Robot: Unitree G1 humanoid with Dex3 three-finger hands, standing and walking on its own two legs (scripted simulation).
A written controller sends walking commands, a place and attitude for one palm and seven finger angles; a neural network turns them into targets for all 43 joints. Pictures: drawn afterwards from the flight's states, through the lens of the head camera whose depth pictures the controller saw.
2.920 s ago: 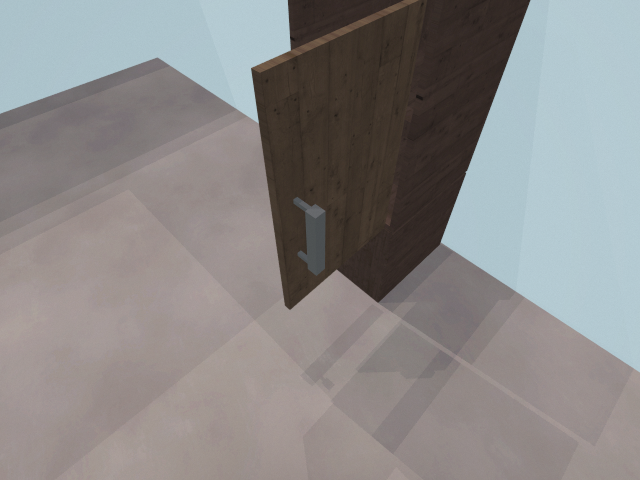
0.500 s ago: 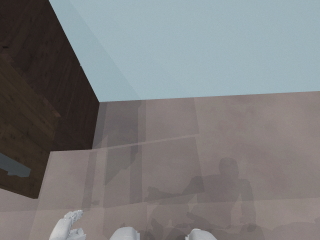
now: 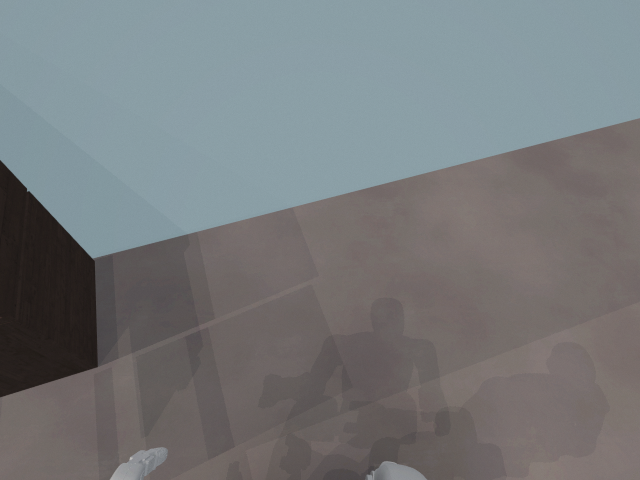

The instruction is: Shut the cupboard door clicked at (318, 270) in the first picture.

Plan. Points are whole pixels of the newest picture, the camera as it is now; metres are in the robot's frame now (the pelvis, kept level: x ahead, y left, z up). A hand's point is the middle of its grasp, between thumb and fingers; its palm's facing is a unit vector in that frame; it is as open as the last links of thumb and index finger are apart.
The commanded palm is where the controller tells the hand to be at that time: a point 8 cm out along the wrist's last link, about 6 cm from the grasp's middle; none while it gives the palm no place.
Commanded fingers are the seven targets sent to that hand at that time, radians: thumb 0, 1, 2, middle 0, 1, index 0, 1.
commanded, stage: walk around to get in front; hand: left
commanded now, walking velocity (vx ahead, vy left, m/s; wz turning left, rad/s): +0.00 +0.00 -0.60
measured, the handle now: out of the picture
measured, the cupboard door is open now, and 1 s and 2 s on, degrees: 92 92 92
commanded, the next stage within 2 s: none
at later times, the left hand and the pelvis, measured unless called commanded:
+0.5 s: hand (219, 439) +0.18 +0.16 -0.18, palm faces -0.24 -0.95 -0.20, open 7.4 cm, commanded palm none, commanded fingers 0.00 0.90 0.90 -0.20 -0.30 -0.20 -0.30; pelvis +0.05 -0.02 -0.01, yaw -17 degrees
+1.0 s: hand (309, 381) +0.26 +0.03 -0.16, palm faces -0.56 -0.79 -0.25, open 7.4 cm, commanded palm none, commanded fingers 0.00 0.90 0.90 -0.20 -0.30 -0.20 -0.30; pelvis +0.07 -0.08 +0.00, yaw -36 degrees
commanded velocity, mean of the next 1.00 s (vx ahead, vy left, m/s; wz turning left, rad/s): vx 0.00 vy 0.00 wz -0.60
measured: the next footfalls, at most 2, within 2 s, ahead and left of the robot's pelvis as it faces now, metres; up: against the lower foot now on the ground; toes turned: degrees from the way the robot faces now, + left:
right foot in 0.06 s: +0.03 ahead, -0.13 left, +0.00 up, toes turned -7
left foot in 0.40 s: +0.12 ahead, +0.09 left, +0.00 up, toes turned -12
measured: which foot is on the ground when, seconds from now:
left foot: down 0.00-0.06, up 0.08-0.38, down 0.40-0.74, up 0.76-1.00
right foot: up 0.00-0.04, down 0.06-0.40, up 0.42-0.72, down 0.74-1.00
